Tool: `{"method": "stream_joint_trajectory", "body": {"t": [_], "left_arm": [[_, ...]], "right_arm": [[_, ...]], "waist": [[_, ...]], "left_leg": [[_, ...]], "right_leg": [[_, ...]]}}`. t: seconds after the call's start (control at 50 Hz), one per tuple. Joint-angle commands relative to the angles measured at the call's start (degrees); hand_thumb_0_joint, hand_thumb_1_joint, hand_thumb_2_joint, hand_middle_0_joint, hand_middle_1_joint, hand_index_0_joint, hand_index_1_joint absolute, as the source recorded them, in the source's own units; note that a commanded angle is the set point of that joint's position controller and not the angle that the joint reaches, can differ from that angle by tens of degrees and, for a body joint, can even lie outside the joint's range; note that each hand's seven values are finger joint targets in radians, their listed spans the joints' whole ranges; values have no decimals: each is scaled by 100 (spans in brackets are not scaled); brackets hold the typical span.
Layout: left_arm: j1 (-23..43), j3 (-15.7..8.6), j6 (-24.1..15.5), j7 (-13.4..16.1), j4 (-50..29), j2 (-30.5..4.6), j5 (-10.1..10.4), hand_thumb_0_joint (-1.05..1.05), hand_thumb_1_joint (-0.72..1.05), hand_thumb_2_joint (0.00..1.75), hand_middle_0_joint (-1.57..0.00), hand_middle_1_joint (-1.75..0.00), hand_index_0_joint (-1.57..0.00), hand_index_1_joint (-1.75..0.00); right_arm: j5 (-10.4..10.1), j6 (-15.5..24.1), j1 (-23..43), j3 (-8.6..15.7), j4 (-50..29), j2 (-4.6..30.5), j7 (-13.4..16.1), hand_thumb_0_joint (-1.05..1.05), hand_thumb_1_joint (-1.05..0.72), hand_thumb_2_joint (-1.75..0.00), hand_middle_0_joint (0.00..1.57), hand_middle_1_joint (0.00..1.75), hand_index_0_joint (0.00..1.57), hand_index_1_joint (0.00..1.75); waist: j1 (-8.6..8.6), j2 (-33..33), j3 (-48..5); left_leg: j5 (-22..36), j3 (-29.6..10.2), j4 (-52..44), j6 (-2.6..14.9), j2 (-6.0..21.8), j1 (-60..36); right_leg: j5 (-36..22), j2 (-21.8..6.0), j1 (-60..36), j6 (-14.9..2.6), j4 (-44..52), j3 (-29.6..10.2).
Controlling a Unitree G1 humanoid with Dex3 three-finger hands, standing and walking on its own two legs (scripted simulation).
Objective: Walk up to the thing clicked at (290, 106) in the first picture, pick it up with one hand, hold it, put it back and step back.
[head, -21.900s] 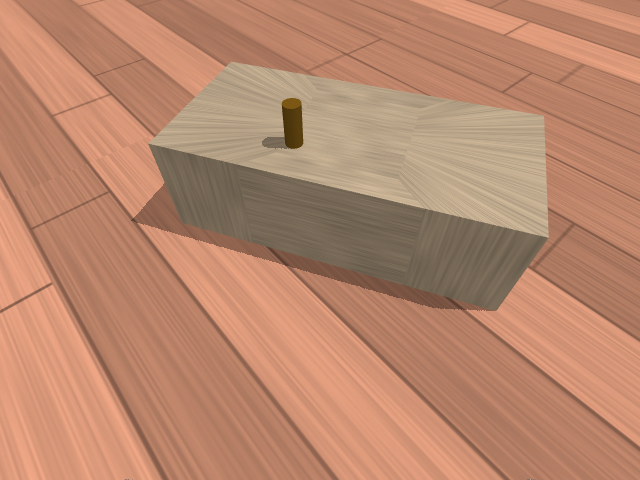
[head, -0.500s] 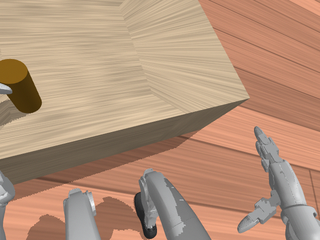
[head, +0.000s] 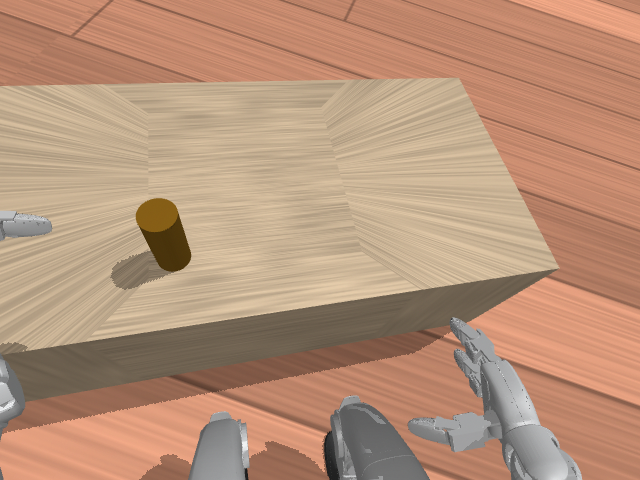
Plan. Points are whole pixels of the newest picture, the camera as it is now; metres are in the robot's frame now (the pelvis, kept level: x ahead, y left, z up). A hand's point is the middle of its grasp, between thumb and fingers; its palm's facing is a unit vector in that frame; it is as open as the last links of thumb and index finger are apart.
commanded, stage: home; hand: left
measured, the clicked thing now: (166, 237) +0.51 +0.19 -0.18
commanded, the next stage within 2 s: none
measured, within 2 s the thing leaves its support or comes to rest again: neither
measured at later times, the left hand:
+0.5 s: hand (110, 370) +0.26 +0.20 -0.01, palm faces +0.19 -0.94 -0.27, open 17.4 cm
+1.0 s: hand (162, 432) +0.19 +0.15 -0.01, palm faces +0.14 -0.96 -0.24, open 17.4 cm
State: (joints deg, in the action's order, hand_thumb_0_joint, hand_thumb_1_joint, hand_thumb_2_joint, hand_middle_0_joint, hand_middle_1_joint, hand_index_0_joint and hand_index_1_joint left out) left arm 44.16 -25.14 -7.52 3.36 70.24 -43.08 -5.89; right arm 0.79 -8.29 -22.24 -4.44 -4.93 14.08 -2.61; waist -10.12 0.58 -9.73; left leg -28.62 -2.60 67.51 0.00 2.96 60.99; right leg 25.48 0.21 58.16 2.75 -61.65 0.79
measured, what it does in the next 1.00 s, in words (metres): stands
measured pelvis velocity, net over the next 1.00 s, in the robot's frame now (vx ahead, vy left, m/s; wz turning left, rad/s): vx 0.02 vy -0.03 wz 0.03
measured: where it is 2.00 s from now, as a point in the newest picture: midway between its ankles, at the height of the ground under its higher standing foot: outside the picture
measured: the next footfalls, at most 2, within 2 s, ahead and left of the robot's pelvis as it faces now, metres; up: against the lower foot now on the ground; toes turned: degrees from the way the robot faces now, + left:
none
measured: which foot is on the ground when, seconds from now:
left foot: down 0.00-1.00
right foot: down 0.00-1.00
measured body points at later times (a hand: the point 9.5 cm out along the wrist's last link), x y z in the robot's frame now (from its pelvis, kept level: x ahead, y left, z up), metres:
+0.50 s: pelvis +0.03 -0.01 +0.04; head +0.07 +0.00 +0.49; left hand +0.24 +0.25 +0.01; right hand +0.20 -0.23 +0.00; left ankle +0.03 +0.11 -0.65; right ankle +0.04 -0.16 -0.65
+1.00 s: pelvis +0.02 -0.03 +0.03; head +0.05 -0.04 +0.48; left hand +0.18 +0.20 +0.01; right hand +0.19 -0.25 +0.00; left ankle +0.03 +0.11 -0.65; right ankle +0.04 -0.16 -0.65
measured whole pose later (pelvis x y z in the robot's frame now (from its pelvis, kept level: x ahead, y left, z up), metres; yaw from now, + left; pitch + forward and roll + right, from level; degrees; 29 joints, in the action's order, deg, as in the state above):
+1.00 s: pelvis +0.02 -0.03 +0.03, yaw +2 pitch +10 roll +1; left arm -25.7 0.8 1.5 5.4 5.1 -11.1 1.5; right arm -2.2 -7.1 -27.3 0.4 1.1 10.8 4.9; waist 0.4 -0.4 -7.8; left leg -26.6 -0.7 55.2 -1.9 1.5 38.4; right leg 27.1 -1.6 39.0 0.9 -56.4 -0.6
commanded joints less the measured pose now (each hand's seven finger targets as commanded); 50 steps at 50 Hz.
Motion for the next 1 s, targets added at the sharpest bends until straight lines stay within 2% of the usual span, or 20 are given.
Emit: {"method": "stream_joint_trajectory", "body": {"t": [0.0,0.02,0.04,0.08,0.1,0.16,0.18,0.22,0.24,0.28,0.34,0.38,0.4,0.44,0.52,0.58,0.72,0.84,0.88,0.98], "left_arm": [[405,34,18,-91,-1371,-876,98,0,-48,10,-6,-7,-6,-7],[432,-25,58,-104,-2222,-936,181,0,-49,9,-6,-6,-6,-6],[404,54,124,-82,-2545,-855,235,0,-47,10,-6,-7,-6,-7],[-488,498,304,-57,-2338,45,372,0,-50,8,-6,-6,-5,-6],[-698,595,340,-33,-2707,290,454,0,-50,9,-6,-6,-5,-6],[-1178,786,395,32,-3842,520,538,0,-55,6,-5,-5,-5,-5],[-1542,917,429,53,-3812,754,575,0,-55,6,-5,-5,-5,-6],[-1759,1007,413,114,-4498,899,606,0,-53,7,-6,-6,-6,-6],[-2021,883,395,171,-4817,779,607,0,-53,7,-6,-6,-6,-6],[-2659,993,397,235,-5370,942,655,0,-54,6,-5,-6,-5,-6],[-3479,1285,463,308,-6107,1373,737,0,-55,6,-5,-6,-5,-6],[-4193,1279,521,352,-6486,1501,748,0,-57,5,-5,-5,-5,-6],[-4773,1520,579,337,-6378,1859,771,0,-57,4,-5,-5,-5,-5],[-5140,1695,607,313,-6932,2043,787,0,-58,4,-5,-5,-5,-5],[-6319,2297,738,216,-6880,2723,809,0,-55,6,-5,-6,-5,-6],[-6287,2269,694,194,-7374,2510,784,0,-55,6,-5,-6,-5,-6],[-6460,2011,609,247,-7805,2295,752,0,-55,6,-5,-5,-5,-5],[-6961,2351,596,248,-7517,2678,734,0,-55,6,-5,-5,-5,-6],[-6947,2443,598,234,-7486,2794,739,0,-53,7,-6,-6,-6,-6],[-6951,2078,545,261,-7543,2465,750,0,-56,5,-5,-5,-5,-5]], "right_arm": [[-58,257,-650,838,-1203,1157,10,0,-61,-73,17,25,17,25],[-127,222,-717,1208,-1200,1382,54,0,-64,-75,18,26,17,26],[-178,200,-562,1255,-1152,1372,100,0,-67,-77,18,26,18,26],[-269,172,-412,995,-485,1023,163,0,-71,-79,18,27,18,27],[-317,217,-246,902,-478,890,193,0,-76,-82,19,28,19,28],[-380,306,-299,631,-338,603,246,0,-89,-90,20,30,20,30],[-385,307,-409,546,-172,494,264,0,-89,-90,20,30,20,30],[-381,391,36,304,-459,323,314,0,-89,-90,20,30,20,30],[-361,392,71,384,-402,394,366,0,-89,-90,20,30,20,30],[-346,369,59,488,-311,451,457,0,-89,-90,20,30,20,30],[-328,409,-16,651,-11,518,573,0,-89,-90,20,30,20,30],[-332,423,-57,760,14,531,621,0,-89,-90,20,30,20,30],[-341,438,-88,806,77,529,645,0,-89,-90,20,30,20,30],[-340,430,-232,764,111,436,662,0,-89,-90,20,30,20,30],[-339,457,-215,778,-170,399,681,0,-89,-90,20,30,20,30],[-339,414,-296,792,-94,376,706,0,-89,-90,20,30,20,30],[-307,477,-382,792,-302,255,788,0,-89,-90,20,30,20,30],[-266,485,-285,643,-553,144,798,0,-89,-90,20,30,20,30],[-275,473,-368,612,-390,60,781,0,-89,-90,20,30,20,30],[-289,442,-186,876,-672,336,805,0,-89,-90,20,30,20,30]], "waist": [[139,-1174,-2751],[174,-1191,-3007],[198,-1240,-2885],[283,-727,-1841],[374,-568,-1661],[564,-853,-1699],[585,-785,-1406],[791,-768,-1382],[892,-936,-1491],[970,-933,-1360],[960,-1081,-1163],[1014,-925,-1180],[938,-778,-926],[909,-539,-880],[843,189,-526],[878,220,-180],[953,-20,-249],[1054,101,-343],[1029,118,-59],[1078,373,-63]], "left_leg": [[2609,161,-1156,-130,-66,-2828],[2713,143,-1269,-152,-57,-3134],[2684,108,-1366,-174,-46,-3263],[2222,60,-1606,-144,-52,-2902],[2077,70,-1725,-128,-58,-2852],[1833,131,-1936,-104,-108,-2940],[1676,172,-1957,-87,-140,-2789],[1661,235,-2071,-105,-156,-2829],[1803,240,-2128,-147,-139,-2953],[1815,304,-2166,-135,-168,-3042],[1876,328,-2203,-133,-196,-3138],[1895,362,-2202,-113,-205,-3160],[1803,389,-2225,-93,-211,-3129],[1774,394,-2212,-65,-204,-3156],[1811,441,-2101,5,-233,-2959],[1439,464,-2144,21,-260,-2821],[990,580,-2049,54,-356,-2742],[1168,550,-1954,46,-358,-2688],[781,563,-2029,56,-371,-2546],[567,589,-1979,71,-377,-2410]], "right_leg": [[-1906,232,-1610,-392,739,257],[-2025,238,-1753,-396,808,262],[-1956,230,-1740,-397,867,274],[-1569,264,-1529,-399,1039,313],[-1451,259,-1580,-405,1117,314],[-1320,194,-1892,-406,1251,261],[-1229,165,-1930,-392,1295,237],[-1195,128,-2234,-393,1359,198],[-1258,117,-2366,-416,1342,189],[-1315,78,-2549,-394,1404,143],[-1458,46,-2695,-390,1429,110],[-1513,37,-2806,-377,1456,100],[-1477,50,-2735,-347,1524,116],[-1479,42,-2693,-323,1538,123],[-1620,20,-2638,-240,1574,142],[-1209,-3,-2433,-222,1635,134],[-869,-107,-2454,-188,1682,-49],[-986,-107,-2488,-197,1584,-9],[-593,-107,-2340,-201,1666,-7],[-301,-126,-2306,-170,1800,-106]]}}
